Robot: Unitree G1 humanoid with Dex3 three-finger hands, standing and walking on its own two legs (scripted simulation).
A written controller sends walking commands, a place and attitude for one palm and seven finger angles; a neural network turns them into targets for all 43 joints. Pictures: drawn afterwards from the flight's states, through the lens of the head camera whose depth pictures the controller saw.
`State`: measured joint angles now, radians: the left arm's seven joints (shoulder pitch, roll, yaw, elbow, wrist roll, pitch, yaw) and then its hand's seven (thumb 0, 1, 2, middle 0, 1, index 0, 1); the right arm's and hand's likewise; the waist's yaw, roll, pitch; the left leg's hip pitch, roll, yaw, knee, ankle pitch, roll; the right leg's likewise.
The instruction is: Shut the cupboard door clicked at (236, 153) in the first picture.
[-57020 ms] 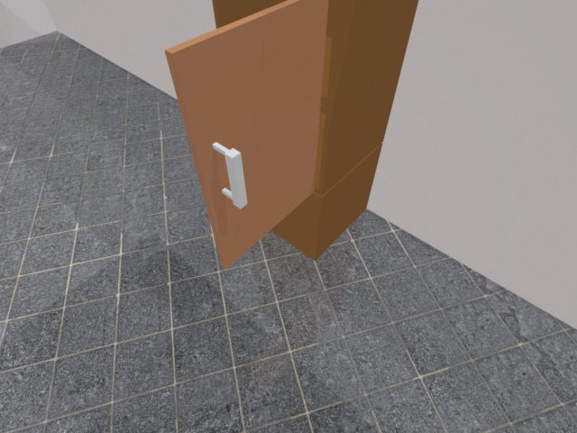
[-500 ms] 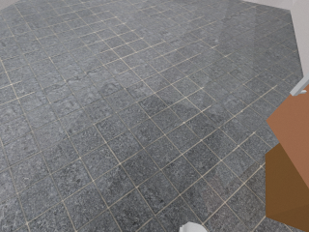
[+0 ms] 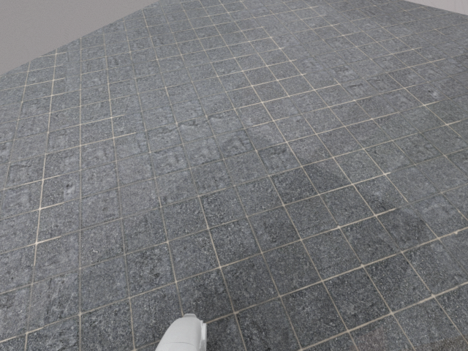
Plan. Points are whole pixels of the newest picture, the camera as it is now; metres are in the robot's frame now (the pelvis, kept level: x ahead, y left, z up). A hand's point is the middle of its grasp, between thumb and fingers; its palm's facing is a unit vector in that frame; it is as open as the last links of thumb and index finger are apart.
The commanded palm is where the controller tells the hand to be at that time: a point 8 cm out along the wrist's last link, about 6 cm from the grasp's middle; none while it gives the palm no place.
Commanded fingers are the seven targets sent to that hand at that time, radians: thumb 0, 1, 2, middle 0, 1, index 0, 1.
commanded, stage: walk to a spot facing it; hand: left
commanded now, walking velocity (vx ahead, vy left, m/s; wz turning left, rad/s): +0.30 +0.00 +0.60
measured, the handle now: out of the picture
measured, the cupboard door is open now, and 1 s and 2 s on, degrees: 29 29 29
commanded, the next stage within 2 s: turn to face it in 0.38 s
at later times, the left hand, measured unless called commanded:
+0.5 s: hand (117, 280) +0.27 +0.28 -0.16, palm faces +0.24 -0.95 -0.20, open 7.4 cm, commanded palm none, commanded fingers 0.00 0.90 0.90 -0.20 -0.30 -0.20 -0.30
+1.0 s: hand (144, 253) +0.34 +0.24 -0.17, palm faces +0.14 -0.96 -0.23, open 7.2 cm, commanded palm none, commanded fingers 0.00 0.90 0.90 -0.20 -0.30 -0.20 -0.30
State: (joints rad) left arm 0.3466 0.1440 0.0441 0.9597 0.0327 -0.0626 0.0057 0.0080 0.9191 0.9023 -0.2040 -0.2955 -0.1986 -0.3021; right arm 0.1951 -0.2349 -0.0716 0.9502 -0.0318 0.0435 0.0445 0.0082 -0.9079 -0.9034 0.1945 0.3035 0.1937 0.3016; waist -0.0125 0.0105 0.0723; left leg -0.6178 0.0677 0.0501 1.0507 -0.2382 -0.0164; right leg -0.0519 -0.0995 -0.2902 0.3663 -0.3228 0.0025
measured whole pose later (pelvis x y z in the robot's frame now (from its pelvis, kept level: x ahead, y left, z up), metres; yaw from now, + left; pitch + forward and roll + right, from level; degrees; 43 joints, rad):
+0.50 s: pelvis +0.19 +0.06 +0.00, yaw +14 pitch +1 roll -1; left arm 0.12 0.22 0.08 0.86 0.03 0.00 -0.02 0.01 0.92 0.90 -0.20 -0.29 -0.19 -0.30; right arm 0.27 -0.18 -0.02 0.96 -0.02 -0.03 0.00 0.00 -0.90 -0.90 0.20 0.30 0.20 0.30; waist -0.02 -0.03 0.07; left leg -0.18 -0.08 0.03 0.41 -0.24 0.10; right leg -0.63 -0.14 0.01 1.04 -0.21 0.09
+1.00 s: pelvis +0.31 +0.04 -0.01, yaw +5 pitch +1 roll +0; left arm 0.24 0.19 0.07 0.95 0.03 0.03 0.01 0.00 0.94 0.90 -0.21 -0.30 -0.20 -0.30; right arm 0.15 -0.18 -0.05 0.94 -0.02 0.04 -0.02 0.00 -0.91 -0.90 0.20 0.30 0.20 0.30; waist 0.02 0.00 0.08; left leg -0.45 0.04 -0.01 0.91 -0.41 -0.05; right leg -0.33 0.05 0.04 0.45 -0.14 -0.04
